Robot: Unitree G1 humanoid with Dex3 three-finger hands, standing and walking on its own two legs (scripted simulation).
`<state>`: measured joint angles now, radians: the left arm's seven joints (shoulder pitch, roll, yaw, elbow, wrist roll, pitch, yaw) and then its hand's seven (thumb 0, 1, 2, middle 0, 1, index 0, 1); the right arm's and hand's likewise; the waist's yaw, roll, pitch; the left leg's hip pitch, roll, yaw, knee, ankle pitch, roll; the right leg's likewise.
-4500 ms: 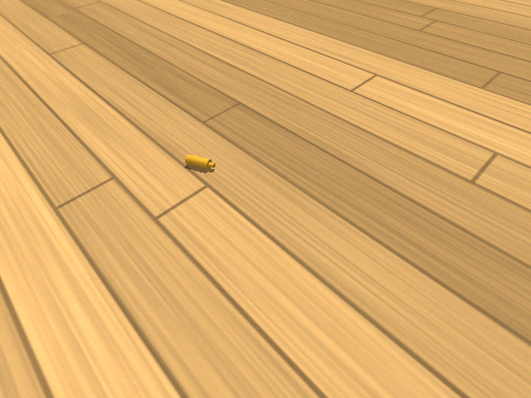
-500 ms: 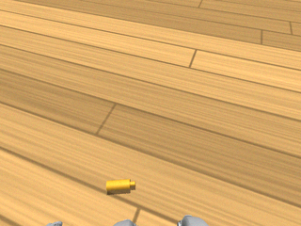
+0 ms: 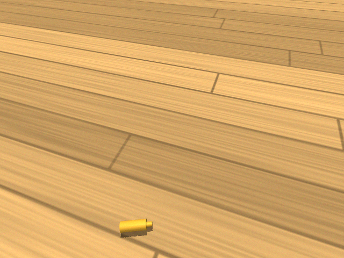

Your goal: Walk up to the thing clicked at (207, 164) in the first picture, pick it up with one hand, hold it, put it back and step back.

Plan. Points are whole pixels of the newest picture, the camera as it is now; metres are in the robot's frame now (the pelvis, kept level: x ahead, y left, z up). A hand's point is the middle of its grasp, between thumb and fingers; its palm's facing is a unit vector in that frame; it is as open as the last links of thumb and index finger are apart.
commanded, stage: walk up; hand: left
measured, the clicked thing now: (136, 225) +0.42 +0.25 -0.74
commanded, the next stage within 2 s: stand in 0.84 s
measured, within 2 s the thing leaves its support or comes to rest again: neither
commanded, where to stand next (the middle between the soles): +0.13 -0.01 m, yaw +2 degrees
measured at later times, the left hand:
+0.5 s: hand out of the picture +0.12 +0.26 -0.15, palm faces -0.01 -0.95 -0.31, open 7.4 cm
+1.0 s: hand out of the picture +0.12 +0.26 -0.14, palm faces -0.02 -0.95 -0.33, open 7.4 cm
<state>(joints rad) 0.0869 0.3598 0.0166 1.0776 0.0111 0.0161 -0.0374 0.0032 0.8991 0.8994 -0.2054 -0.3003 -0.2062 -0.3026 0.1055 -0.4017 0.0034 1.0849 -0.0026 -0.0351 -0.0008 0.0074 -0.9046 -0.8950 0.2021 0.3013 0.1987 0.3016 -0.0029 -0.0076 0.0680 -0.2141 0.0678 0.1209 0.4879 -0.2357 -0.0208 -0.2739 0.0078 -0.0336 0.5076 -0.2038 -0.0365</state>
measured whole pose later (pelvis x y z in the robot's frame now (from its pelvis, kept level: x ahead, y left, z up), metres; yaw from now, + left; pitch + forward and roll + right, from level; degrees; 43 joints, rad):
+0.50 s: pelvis +0.02 +0.01 +0.01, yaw -1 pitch -2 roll +0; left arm 0.06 0.35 0.03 1.12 0.01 0.02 -0.03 0.00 0.90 0.90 -0.20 -0.30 -0.21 -0.30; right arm 0.09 -0.35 0.00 1.13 -0.01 -0.04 -0.01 0.01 -0.90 -0.89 0.20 0.30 0.20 0.30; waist -0.01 -0.02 0.05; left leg -0.13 0.06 0.14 0.37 -0.20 -0.02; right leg -0.19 0.01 -0.02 0.38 -0.16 -0.02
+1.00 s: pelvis +0.03 +0.01 +0.01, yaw +0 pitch -1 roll +0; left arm 0.08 0.34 0.01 1.15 0.00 -0.01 -0.01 0.00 0.90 0.90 -0.20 -0.30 -0.21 -0.30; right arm 0.08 -0.35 0.00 1.16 -0.01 -0.02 0.01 0.01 -0.91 -0.90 0.20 0.30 0.20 0.30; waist -0.01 0.00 0.05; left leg -0.09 0.06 0.12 0.31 -0.19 -0.02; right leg -0.14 0.01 -0.03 0.32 -0.15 -0.02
